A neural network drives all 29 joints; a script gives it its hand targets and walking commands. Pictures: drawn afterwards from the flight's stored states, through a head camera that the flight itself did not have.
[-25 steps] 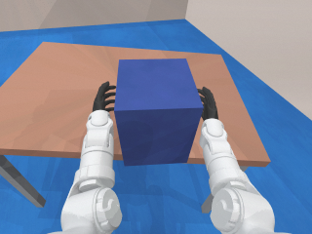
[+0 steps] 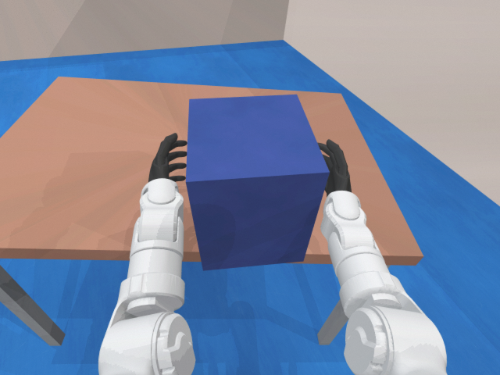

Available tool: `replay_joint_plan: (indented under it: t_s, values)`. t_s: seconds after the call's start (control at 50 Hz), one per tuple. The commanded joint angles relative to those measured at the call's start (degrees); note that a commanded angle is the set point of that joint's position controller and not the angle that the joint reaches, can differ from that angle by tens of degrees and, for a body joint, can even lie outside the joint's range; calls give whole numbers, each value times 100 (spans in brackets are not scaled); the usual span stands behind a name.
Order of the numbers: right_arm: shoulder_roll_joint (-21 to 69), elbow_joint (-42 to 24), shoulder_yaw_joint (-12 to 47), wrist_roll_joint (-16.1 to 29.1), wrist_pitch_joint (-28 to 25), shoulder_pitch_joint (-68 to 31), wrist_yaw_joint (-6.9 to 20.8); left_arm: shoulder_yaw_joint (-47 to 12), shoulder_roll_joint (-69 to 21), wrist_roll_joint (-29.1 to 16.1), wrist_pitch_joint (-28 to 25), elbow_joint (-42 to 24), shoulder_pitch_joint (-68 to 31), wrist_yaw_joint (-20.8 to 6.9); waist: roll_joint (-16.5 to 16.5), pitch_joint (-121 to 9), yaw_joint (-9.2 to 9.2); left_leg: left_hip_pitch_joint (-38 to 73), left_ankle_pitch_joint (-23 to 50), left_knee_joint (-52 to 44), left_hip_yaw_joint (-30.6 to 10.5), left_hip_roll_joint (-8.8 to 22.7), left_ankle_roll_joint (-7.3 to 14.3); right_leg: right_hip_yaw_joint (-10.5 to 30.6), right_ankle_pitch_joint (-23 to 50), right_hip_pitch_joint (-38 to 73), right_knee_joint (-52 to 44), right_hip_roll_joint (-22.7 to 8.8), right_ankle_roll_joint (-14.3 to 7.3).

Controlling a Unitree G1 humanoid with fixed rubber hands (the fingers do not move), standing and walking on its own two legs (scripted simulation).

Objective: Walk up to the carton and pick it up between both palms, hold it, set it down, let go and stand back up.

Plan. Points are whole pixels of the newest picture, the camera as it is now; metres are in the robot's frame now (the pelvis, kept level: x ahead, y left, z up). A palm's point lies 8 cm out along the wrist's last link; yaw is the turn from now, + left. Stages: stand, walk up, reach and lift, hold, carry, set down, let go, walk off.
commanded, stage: reach and lift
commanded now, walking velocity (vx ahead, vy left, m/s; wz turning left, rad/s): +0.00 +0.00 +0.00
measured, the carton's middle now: (249, 184) +0.45 +0.01 +0.07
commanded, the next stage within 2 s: none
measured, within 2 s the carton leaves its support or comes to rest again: neither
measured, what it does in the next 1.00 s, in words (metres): stands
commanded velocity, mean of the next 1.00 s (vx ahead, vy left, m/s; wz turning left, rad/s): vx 0.00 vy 0.00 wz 0.00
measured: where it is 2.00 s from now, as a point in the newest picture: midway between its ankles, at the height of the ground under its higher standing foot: outside the picture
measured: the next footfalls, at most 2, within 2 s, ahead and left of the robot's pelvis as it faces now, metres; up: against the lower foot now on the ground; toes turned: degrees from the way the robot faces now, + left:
none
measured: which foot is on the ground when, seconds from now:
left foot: down 0.00-1.00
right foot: down 0.00-1.00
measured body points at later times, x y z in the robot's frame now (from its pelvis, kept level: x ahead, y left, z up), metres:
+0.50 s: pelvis -0.01 +0.00 +0.00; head -0.05 +0.02 +0.44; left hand +0.38 +0.15 +0.18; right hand +0.37 -0.14 +0.17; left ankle +0.03 +0.10 -0.75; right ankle +0.00 -0.09 -0.75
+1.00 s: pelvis -0.03 +0.01 +0.00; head -0.07 +0.05 +0.44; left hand +0.37 +0.16 +0.19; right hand +0.37 -0.13 +0.18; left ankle +0.03 +0.10 -0.75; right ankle -0.01 -0.09 -0.75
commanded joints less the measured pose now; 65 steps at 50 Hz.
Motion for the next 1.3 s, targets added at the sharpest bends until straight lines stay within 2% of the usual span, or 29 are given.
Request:
replay_joint_plan:
  t_s: [0.0, 0.08, 0.1, 0.14, 0.24, 0.3, 0.34, 0.4, 0.42, 0.48, 0.5, 0.54, 0.6, 0.62, 0.66, 0.68, 0.7, 0.76, 0.8, 0.82, 0.88, 0.94, 0.96, 1.02, 1.06, 1.08, 1.12, 1.14, 1.28]
  values:
    - [2187, -688, 1678, 279, -224, -3579, 671, -2000, -2584, -507, -13, -484, -2998, -1007, 524, -2322, -99, 1695, 1607, 197, -233, 74, -200, -31, 1382, 3, -88, -29, 371]
    - [2196, -946, 2002, 619, -141, -3601, 574, -2273, -2568, -624, 127, -783, -3064, -1034, 639, -2421, -199, 1807, 1940, 318, -255, 41, -253, -79, 1848, 119, 24, -8, 433]
    - [2168, -978, 2075, 723, -117, -3598, 545, -2353, -2586, -667, 176, -764, -3054, -1064, 629, -2336, -289, 1793, 1869, 344, -291, 19, -242, -67, 1892, 125, 2, -47, 435]
    - [2213, -1197, 2237, 788, -79, -3647, 491, -2382, -2595, -715, 251, -931, -3036, -1104, 557, -2391, -340, 1738, 1798, 354, -296, -19, -215, -68, 2059, 230, 80, -49, 476]
    - [2230, -1510, 2551, 1088, 138, -3669, 340, -2311, -2398, -648, 542, -1017, -2843, -1253, 466, -2109, -328, 1499, 1318, 263, -302, -112, -115, -13, 2211, 518, 125, -114, 559]
    - [2236, -1759, 2660, 1229, 268, -3860, 272, -2270, -2323, -669, 732, -1228, -3000, -1323, 346, -2025, -340, 1442, 1087, 224, -312, -117, -37, -35, 1993, 508, 116, -133, 554]
    - [2280, -1940, 2733, 1284, 355, -3962, 269, -2392, -2375, -721, 849, -1415, -3164, -1329, 426, -2038, -396, 1615, 1056, 218, -296, -96, -57, -72, 1789, 362, 82, -122, 554]
    - [2239, -2126, 2819, 1411, 444, -4036, 248, -2448, -2435, -829, 998, -1527, -3202, -1365, 273, -2104, -427, 1594, 971, 203, -333, -103, -25, -74, 1642, 369, 54, -123, 556]
    - [2168, -2100, 2781, 1418, 479, -4006, 230, -2391, -2397, -775, 1063, -1475, -3217, -1349, 278, -2046, -484, 1626, 895, 199, -319, -113, -20, -126, 1483, 272, 16, -86, 557]
    - [2143, -1867, 2755, 1421, 689, -3824, 242, -2168, -2277, -610, 1295, -1278, -3094, -1421, 262, -1553, -427, 1425, 422, 45, -251, -124, 43, -63, 1093, 168, -81, -144, 550]
    - [2075, -1771, 2589, 1338, 746, -3824, 245, -2056, -2253, -561, 1373, -1192, -3112, -1475, 249, -1369, -500, 1384, 225, -27, -207, -125, 69, -103, 813, 131, -146, -119, 543]
    - [1969, -1711, 2412, 1270, 816, -3814, 284, -1928, -2188, -463, 1498, -1139, -3065, -1526, 289, -1299, -455, 1265, 28, -134, -169, -107, 106, -95, 410, 62, -206, -114, 478]
    - [1913, -1783, 2308, 1266, 797, -3884, 403, -1956, -2274, -496, 1539, -1351, -3201, -1457, 391, -1490, -417, 1354, 320, -97, -208, -24, 46, -141, 265, -64, -168, -53, 418]
    - [1915, -1860, 2304, 1315, 796, -3921, 436, -2095, -2371, -524, 1553, -1453, -3256, -1430, 514, -1618, -531, 1462, 431, -67, -230, -13, 3, -175, 263, -53, -147, -28, 424]
    - [1971, -1971, 2357, 1415, 784, -4097, 490, -2224, -2398, -681, 1561, -1638, -3369, -1352, 515, -1869, -506, 1568, 621, -29, -293, 20, -11, -175, 250, -107, -115, 6, 405]
    - [1897, -1976, 2380, 1416, 766, -4138, 529, -2222, -2406, -651, 1566, -1546, -3373, -1315, 560, -1846, -427, 1530, 582, -11, -320, 36, -24, -206, 139, -147, -103, 24, 396]
    - [1841, -1917, 2341, 1417, 791, -4091, 542, -2240, -2404, -650, 1593, -1508, -3370, -1289, 535, -1765, -533, 1521, 502, -34, -334, 50, -19, -216, 54, -179, -145, 38, 407]
    - [1870, -1791, 2281, 1340, 822, -4150, 613, -2216, -2370, -690, 1614, -1521, -3476, -1246, 530, -1829, -445, 1375, 39, -124, -363, 74, 27, -199, -332, -298, -154, 21, 361]
    - [1803, -1717, 2163, 1285, 834, -4265, 657, -2202, -2383, -693, 1627, -1417, -3624, -1212, 536, -1787, -494, 1181, -408, -231, -370, 93, 72, -196, -501, -265, -137, 5, 382]
    - [1863, -1680, 2186, 1322, 844, -4278, 694, -2224, -2376, -733, 1623, -1398, -3697, -1182, 541, -1785, -431, 1091, -582, -282, -391, 97, 97, -188, -602, -274, -116, -2, 375]
    - [1800, -1601, 2078, 1303, 866, -4466, 744, -2312, -2409, -795, 1646, -1408, -3899, -1109, 623, -1915, -471, 1130, -703, -299, -520, 115, 95, -158, -628, -393, -61, -5, 345]
    - [1796, -1428, 2037, 1355, 919, -4442, 752, -2273, -2414, -857, 1680, -1341, -3860, -1076, 499, -1933, -500, 1150, -486, -238, -526, 124, 78, -156, -514, -423, -130, -7, 333]
    - [1827, -1652, 2170, 1465, 909, -4499, 739, -2340, -2431, -893, 1678, -1552, -3901, -1064, 504, -2181, -508, 1326, -150, -132, -489, 94, 57, -138, -308, -357, -141, 3, 333]
    - [1853, -1837, 2452, 1707, 983, -4320, 603, -2491, -2412, -910, 1780, -1790, -3592, -1083, 614, -2374, -621, 1813, 1250, 231, -493, 26, -115, -141, 596, -197, -95, 66, 375]
    - [1865, -1847, 2709, 1860, 1081, -4122, 492, -2355, -2267, -783, 1868, -1895, -3368, -1146, 605, -2294, -515, 1959, 1695, 327, -450, -31, -129, -123, 1151, 38, -87, 103, 448]
    - [1940, -1961, 2825, 1902, 1108, -3955, 419, -2391, -2276, -813, 1913, -2030, -3184, -1211, 565, -2293, -609, 1989, 1836, 401, -427, -71, -136, -92, 1533, 177, -40, 102, 453]
    - [1910, -2014, 2978, 1942, 1187, -3784, 295, -2259, -2215, -669, 1991, -2078, -2993, -1338, 543, -2070, -584, 1952, 1902, 373, -426, -105, -131, -86, 1867, 434, -16, 95, 509]
    - [1934, -2066, 3006, 1966, 1213, -3699, 242, -2315, -2203, -673, 2024, -2189, -2877, -1403, 534, -1983, -667, 1935, 1862, 374, -414, -114, -138, -79, 1942, 469, 18, 96, 504]
    - [2062, -2658, 3304, 2156, 1274, -3861, 117, -2586, -2317, -751, 2077, -2671, -3205, -1528, 603, -1638, -657, 1793, 1645, 297, -436, -72, -159, -146, 1392, 249, -17, 90, 489]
